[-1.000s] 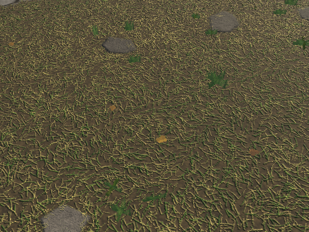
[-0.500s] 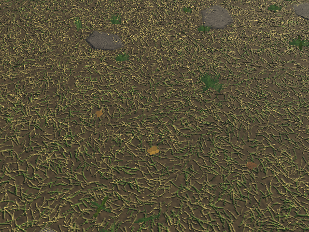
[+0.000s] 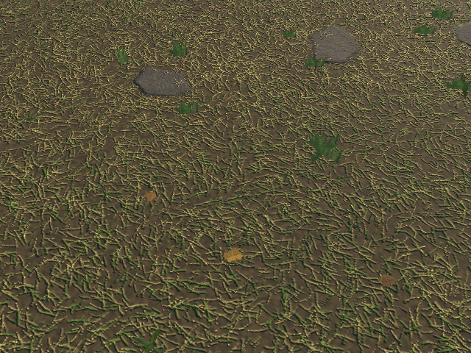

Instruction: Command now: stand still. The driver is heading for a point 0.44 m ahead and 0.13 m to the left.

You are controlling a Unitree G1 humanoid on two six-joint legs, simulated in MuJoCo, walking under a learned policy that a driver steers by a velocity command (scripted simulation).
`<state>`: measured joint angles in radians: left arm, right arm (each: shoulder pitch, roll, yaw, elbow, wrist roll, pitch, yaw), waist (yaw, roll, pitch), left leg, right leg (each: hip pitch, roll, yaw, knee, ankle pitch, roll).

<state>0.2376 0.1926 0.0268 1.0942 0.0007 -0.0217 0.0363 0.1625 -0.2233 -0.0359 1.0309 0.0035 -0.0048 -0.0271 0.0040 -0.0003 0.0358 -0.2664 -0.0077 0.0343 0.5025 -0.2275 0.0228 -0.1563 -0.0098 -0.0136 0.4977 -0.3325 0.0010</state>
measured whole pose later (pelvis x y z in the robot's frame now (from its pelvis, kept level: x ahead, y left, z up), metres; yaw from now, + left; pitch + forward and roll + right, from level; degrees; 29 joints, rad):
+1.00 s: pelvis +0.24 +0.01 -0.01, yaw +0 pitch +2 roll +0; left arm -0.06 0.22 0.04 0.86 -0.03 -0.09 -0.04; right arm 0.48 -0.20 -0.03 1.10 0.01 -0.08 -0.02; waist -0.09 -0.02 0.03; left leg 0.18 -0.02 0.05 0.16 -0.37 0.02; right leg -0.62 -0.05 -0.04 0.55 0.01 -0.06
